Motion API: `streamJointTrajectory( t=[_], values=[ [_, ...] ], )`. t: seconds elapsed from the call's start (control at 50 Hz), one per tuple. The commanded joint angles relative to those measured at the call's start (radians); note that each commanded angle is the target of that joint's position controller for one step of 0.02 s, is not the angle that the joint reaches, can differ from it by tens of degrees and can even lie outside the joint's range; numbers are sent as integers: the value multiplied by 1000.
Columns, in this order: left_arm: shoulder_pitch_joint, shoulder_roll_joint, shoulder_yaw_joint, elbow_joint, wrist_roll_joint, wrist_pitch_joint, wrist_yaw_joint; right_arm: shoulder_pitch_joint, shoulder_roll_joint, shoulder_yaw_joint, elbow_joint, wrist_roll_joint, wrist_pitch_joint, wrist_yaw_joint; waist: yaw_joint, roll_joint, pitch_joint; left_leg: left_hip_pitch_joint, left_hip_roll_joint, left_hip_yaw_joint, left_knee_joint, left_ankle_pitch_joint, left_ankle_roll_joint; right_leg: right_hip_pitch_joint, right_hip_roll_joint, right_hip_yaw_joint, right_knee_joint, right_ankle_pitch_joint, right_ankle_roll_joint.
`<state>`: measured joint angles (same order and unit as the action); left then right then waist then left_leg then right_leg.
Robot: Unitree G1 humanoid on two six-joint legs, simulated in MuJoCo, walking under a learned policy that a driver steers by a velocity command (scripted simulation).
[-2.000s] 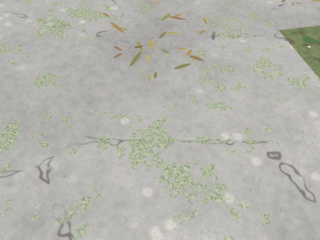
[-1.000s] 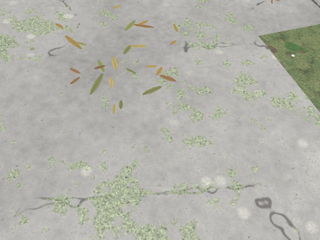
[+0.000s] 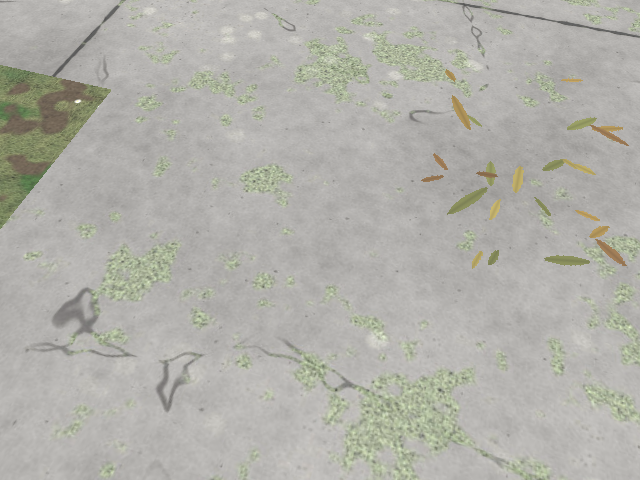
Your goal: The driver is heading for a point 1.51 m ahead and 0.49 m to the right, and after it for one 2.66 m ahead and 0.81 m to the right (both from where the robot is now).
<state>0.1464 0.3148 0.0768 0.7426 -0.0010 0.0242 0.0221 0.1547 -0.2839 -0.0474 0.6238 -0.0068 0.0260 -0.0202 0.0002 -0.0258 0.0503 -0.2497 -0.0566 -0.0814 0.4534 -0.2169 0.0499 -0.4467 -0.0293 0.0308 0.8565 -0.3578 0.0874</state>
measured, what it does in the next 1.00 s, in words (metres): walks ahead: right foot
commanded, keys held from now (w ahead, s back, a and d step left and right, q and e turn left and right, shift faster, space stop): no key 0.52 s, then w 0.48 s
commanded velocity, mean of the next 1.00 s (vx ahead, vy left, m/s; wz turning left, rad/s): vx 0.14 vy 0.00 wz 0.06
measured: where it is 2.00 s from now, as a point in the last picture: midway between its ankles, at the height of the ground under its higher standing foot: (320, 375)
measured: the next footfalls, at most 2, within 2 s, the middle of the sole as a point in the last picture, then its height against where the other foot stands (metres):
right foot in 0.12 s outside the picture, level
right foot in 1.26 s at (377, 477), level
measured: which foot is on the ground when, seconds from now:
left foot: down 0.00-1.00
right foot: up 0.00-0.10, down 0.12-0.80, up 0.82-1.00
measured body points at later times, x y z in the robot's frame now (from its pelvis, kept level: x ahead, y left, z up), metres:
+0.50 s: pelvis +0.01 -0.04 -0.01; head +0.02 -0.04 +0.44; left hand +0.15 +0.22 -0.12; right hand +0.13 -0.30 -0.13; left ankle +0.01 +0.09 -0.74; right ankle +0.01 -0.15 -0.74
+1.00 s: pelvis +0.13 +0.01 +0.01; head +0.14 +0.03 +0.45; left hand +0.26 +0.28 -0.11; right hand +0.13 -0.25 -0.12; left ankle +0.06 +0.10 -0.74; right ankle +0.16 -0.15 -0.67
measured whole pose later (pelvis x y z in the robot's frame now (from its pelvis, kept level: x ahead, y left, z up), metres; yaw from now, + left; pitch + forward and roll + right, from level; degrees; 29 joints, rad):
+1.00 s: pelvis +0.13 +0.01 +0.01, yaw +1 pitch +1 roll +0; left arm 0.19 0.31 0.05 0.81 -0.02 -0.08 -0.02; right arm 0.42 -0.22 -0.04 0.89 0.00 -0.09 0.01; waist -0.05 -0.04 0.00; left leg -0.04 -0.04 0.01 0.27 -0.25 0.05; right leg -0.56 -0.07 0.01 1.01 -0.21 -0.04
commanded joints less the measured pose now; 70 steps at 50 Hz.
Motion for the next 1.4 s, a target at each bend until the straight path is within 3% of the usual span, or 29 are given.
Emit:
streamJointTrajectory(
  t=[0.02, 0.1, 0.12, 0.14, 0.16, 0.18, 0.24, 0.38, 0.52, 0.56, 0.62, 0.66, 0.72, 0.78, 0.8, 0.82, 0.84, 0.88, 0.94, 1.06, 1.16, 1.22, 1.26, 1.28, 1.3, 1.32, 1.34, 1.36, 1.4],
  values=[
    [-36, 76, 11, -75, -5, -16, -4, -11, -161, -41, -45, -4, -9, 4, -31, 180, -101, 61, 254, -219, -97, 254, 188, 72, -4, -1, -114, -18, -9],
    [24, 49, 1, -56, 7, -34, -16, -29, -106, -14, -11, 11, -13, 12, 24, 131, -92, 1, 205, -227, -50, 194, 119, 278, 2, -8, -477, 240, -49],
    [39, 83, 3, -59, 22, -40, -13, 9, -77, -4, 0, -5, -22, 12, 7, 69, -120, -37, 160, -200, -17, 110, 60, 377, -75, 72, -489, 415, -73],
    [26, 160, 17, -66, 25, -40, -7, 72, -80, -7, 9, -21, -32, 18, -57, -81, -130, -69, 72, -115, 42, -25, 10, 398, -165, 141, -442, 569, -135],
    [-16, 107, 3, -56, 21, -42, -14, 66, -70, -5, 16, -21, -31, 13, -64, -151, -139, 24, 49, -54, 19, -82, -35, 269, -179, 170, -470, 394, -203],
    [-50, 60, -10, -68, 18, -47, -21, 28, -97, -10, 26, -23, -27, 9, -44, -116, -104, 54, 56, -53, 9, -42, -50, 230, -133, 142, -484, 257, -185],
    [-24, 69, -13, -54, 17, -65, -23, -7, -97, -16, 30, -12, -5, 2, -10, -67, -68, 39, 60, -72, 7, 51, -30, 222, -71, 80, -465, 187, -120],
    [6, 53, -27, -34, 12, -61, -9, 26, -70, -17, 84, -6, -13, -3, 4, 17, -65, 32, 67, -80, -3, 112, -38, 251, -46, 54, -431, 211, -121],
    [8, 42, -36, 0, 10, -61, -14, 54, -72, -22, 138, -4, -13, -15, 1, 36, -59, 62, 72, -81, -8, 149, -51, 248, -32, 44, -436, 226, -125],
    [26, 52, -34, 21, 6, -56, -12, 78, -65, -21, 162, 1, -10, -20, 3, 8, -64, 48, 34, -37, 18, -57, -45, 245, -21, 51, -468, -16, -142],
    [97, 120, -14, 46, -13, -52, -1, 42, -56, -23, 138, 17, -38, -17, 29, -127, 49, -175, 0, 70, 215, -268, -37, 243, -199, 328, -642, -467, -276],
    [124, 145, -4, 59, -12, -64, 6, -12, -59, -24, 113, 31, -73, -5, 43, -139, 113, -263, 71, 48, 319, -256, -24, 228, -308, 475, -707, -437, -345],
    [74, 139, -1, 45, -26, -71, 1, 21, -58, -24, 127, 36, -102, 20, 11, -116, 68, -191, 101, 63, 213, -263, 6, 258, -263, 350, -693, -241, -305],
    [31, 105, -9, 37, -30, -61, -6, 210, -56, -39, 231, 22, -109, 30, -78, -67, -25, 235, 14, 147, 16, 19, -13, 76, -118, 130, -536, -76, -230],
    [15, 49, -27, 28, -20, -67, -11, 300, -84, -50, 250, 25, -108, 26, -114, 21, -49, 343, 99, 13, -45, -54, 12, -12, -60, 55, -355, -33, -185],
    [7, -17, -48, -16, -7, -83, -15, 386, -198, -73, 248, 26, -110, 20, -126, 290, -83, 452, 337, -398, -205, -221, 132, -201, 58, -68, -9, -91, -107],
    [-8, 46, -29, -31, -32, -100, -11, 380, -191, -65, 242, 12, -121, 30, -121, 264, -46, 402, 441, -637, -291, -351, 247, -318, 63, 32, 196, -229, -110],
    [20, 83, -18, -10, -52, -119, -22, 262, -112, -38, 210, 11, -138, 32, -62, 135, 51, 368, 385, -469, -296, -351, 205, -418, -36, 68, 290, -53, -154],
    [-2, 68, -12, 0, -21, -127, -43, 235, -67, -15, 206, 4, -128, 35, -43, 117, 37, 338, 292, -235, -314, 8, 134, -365, -86, 30, 196, 134, -148],
    [-177, -10, -42, -67, -15, -118, -60, 296, -110, -15, 234, 9, -108, 8, -82, 104, 57, 226, 224, -30, -350, 267, 131, -254, -43, -62, -149, 352, -72],
    [-270, 17, -41, -109, -26, -126, -75, 332, -130, -21, 267, 25, -106, 3, -74, 117, 95, 267, 282, -12, -350, 287, 123, -173, -13, -47, -323, 421, -110],
    [-193, 66, -21, -96, -22, -128, -77, 302, -157, -34, 265, 19, -94, 1, -4, 137, 11, 368, 306, 6, -210, 632, 91, -55, 27, -62, -337, 335, -162],
    [80, 132, 17, -18, -23, -119, -60, 282, -153, -32, 255, 7, -75, -2, 133, 139, -172, 292, 245, 55, 129, 850, 48, 313, 63, -93, -335, 325, -217],
    [255, 198, 33, 17, -10, -111, -47, 308, -110, -14, 230, -14, -75, -4, 173, 9, -321, 45, 186, 75, 451, 503, 23, 641, -139, 145, -292, 297, -278],
    [287, 233, 37, 42, -3, -112, -60, 469, 46, 26, 239, 4, -95, 12, 70, -284, -474, -300, -17, 8, 783, -321, -31, 908, -355, 669, -462, -30, -439],
    [245, 128, 12, 38, -13, -115, -60, 371, -79, 0, 243, 34, -118, 17, 111, -170, -371, -405, 28, -87, 883, -343, -11, 821, -321, 726, -580, -157, -391],
    [156, 99, 2, 28, -13, -118, -56, 251, -133, -18, 202, 59, -131, 20, 94, -109, -200, -464, 78, -49, 884, -250, 1, 664, -297, 562, -600, -102, -351],
    [86, 92, -1, 19, -7, -121, -56, 196, -126, -15, 190, 52, -139, 13, 60, -2, -124, -423, 131, -24, 837, -153, 3, 508, -265, 448, -624, 36, -334],
    [30, 57, -9, 18, 17, -132, -59, 201, -102, -21, 192, 29, -129, 9, -5, -18, -83, -319, 192, -25, 760, -60, -5, 329, -200, 296, -671, 212, -324]
  ],
)
Over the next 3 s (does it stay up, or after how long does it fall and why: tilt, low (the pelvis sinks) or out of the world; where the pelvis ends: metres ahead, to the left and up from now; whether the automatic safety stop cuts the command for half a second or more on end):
stays up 1.19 -0.21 0.00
